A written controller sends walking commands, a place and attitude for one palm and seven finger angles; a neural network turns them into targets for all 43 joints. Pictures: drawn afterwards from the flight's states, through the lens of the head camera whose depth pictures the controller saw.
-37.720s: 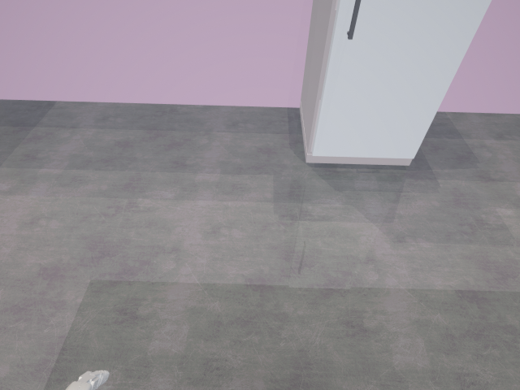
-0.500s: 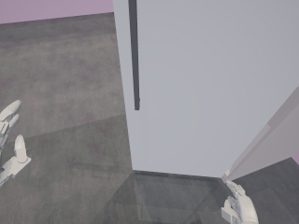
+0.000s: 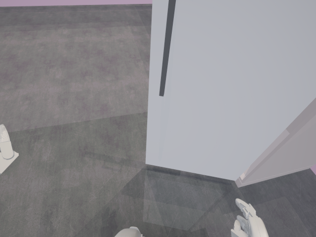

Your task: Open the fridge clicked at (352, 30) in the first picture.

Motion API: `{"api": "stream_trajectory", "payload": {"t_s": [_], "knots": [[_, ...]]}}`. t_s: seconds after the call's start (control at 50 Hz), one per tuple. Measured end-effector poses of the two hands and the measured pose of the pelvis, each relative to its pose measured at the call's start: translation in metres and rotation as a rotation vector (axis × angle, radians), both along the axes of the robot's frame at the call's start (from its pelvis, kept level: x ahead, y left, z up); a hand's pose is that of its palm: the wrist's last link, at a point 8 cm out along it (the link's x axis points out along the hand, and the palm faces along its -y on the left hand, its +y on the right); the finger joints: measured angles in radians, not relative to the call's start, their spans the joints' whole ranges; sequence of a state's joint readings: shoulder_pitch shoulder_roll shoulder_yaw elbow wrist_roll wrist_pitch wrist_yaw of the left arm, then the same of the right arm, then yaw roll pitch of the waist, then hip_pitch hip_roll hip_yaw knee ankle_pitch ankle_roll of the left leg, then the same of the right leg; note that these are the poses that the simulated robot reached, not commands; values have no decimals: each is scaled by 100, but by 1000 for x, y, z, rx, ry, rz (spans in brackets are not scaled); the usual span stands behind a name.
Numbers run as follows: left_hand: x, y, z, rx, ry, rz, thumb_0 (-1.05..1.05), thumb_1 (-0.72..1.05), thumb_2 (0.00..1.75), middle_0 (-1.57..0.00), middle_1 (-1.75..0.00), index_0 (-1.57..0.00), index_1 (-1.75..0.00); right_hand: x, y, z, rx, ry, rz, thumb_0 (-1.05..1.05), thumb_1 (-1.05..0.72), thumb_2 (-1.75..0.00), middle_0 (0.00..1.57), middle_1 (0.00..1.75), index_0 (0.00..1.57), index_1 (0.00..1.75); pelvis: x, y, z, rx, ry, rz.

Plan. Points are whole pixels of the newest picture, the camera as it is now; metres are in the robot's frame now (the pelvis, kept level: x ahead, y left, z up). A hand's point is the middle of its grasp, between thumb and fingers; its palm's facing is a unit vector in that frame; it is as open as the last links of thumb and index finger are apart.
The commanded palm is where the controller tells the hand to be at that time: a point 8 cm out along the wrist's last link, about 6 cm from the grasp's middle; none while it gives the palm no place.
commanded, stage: step back with the hand held close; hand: left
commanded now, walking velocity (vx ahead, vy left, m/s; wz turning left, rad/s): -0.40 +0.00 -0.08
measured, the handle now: (168, 36) +0.60 +0.04 +0.21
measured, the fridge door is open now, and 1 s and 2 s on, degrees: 65 65 65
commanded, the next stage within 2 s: stop stepping back and stand still in 0.38 s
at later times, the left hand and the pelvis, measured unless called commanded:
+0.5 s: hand out of the picture +0.12 +0.28 +0.19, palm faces +0.38 -0.84 -0.38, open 7.5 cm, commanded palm +0.09 +0.31 +0.20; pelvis -0.09 +0.03 +0.00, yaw -8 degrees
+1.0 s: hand out of the picture +0.01 +0.33 +0.22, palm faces +0.44 -0.86 -0.28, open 7.5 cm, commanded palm -0.07 +0.36 +0.20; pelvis -0.25 +0.09 +0.00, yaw -8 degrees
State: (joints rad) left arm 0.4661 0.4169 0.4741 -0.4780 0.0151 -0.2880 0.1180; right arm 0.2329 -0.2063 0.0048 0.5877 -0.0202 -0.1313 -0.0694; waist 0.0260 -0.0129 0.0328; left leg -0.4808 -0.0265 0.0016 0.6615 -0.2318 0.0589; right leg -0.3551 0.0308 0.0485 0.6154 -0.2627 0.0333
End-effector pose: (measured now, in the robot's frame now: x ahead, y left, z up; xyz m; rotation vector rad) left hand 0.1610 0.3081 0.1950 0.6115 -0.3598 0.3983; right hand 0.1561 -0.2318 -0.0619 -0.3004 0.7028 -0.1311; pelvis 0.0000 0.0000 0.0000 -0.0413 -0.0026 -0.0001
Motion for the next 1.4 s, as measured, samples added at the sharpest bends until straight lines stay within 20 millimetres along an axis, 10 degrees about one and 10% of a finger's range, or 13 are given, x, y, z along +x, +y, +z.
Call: {"api": "stream_trajectory", "payload": {"t_s": [0.42,0.62,0.82,0.94,1.08,1.22,1.4], "knots": [[-83,18,8,-36,-44,-41,2,89,90,-21,-30,-20,-30,-47,35,17,24,-93,46,1,-90,-89,21,30,21,30,-83,20,2,13,93,-106],[-60,11,4,-159,-64,-244,1,88,90,-21,-30,-21,-30,-140,40,30,15,-119,-130,1,-90,-89,21,30,21,30,-130,43,8,-19,-40,-139],[-184,15,12,-1,98,-245,2,88,90,-22,-30,-21,-30,-259,18,22,-48,11,-211,1,-90,-89,21,30,20,30,-201,56,9,61,-24,-188],[-200,54,30,-142,-127,-92,1,88,90,-22,-30,-21,-31,-313,29,23,-71,75,-242,1,-90,-89,20,30,20,30,-227,67,23,85,-2,-166],[-204,43,13,-61,-40,-179,2,89,90,-20,-30,-20,-30,-346,52,-6,34,-52,-293,1,-90,-90,20,30,20,30,-269,85,-2,83,-58,-163],[-260,25,-1,49,84,-189,2,88,90,-21,-30,-21,-30,-373,61,-42,108,86,-217,1,-90,-89,21,30,20,30,-290,68,-11,78,-57,-131],[-288,51,25,-32,49,-42,2,88,90,-22,-30,-21,-31,-371,45,-4,30,64,-169,1,-90,-89,21,30,21,30,-306,71,24,106,-24,-115]]}}
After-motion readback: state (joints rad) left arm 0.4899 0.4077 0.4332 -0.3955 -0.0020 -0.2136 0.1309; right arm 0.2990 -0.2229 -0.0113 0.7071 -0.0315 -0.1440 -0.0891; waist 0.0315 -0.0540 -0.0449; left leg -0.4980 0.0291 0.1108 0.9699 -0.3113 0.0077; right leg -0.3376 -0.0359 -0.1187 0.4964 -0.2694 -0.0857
